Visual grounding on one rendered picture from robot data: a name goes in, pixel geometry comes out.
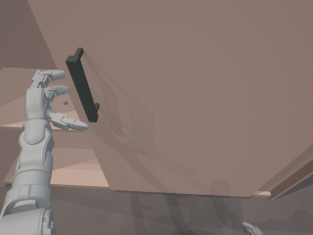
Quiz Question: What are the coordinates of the handle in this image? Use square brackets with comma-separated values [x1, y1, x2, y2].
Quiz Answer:
[66, 47, 100, 122]

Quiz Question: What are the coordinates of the robot left forearm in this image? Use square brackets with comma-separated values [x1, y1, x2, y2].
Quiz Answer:
[0, 118, 55, 220]

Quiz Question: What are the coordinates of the right robot hand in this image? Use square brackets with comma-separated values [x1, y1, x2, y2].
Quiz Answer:
[242, 222, 263, 235]

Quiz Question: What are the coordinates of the left robot hand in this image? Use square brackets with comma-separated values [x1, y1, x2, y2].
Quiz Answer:
[24, 70, 89, 131]

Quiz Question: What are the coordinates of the robot left upper arm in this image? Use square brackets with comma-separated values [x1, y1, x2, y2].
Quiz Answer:
[0, 208, 56, 235]

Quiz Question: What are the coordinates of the wardrobe door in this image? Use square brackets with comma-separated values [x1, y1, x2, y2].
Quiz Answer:
[257, 144, 313, 192]
[27, 0, 313, 197]

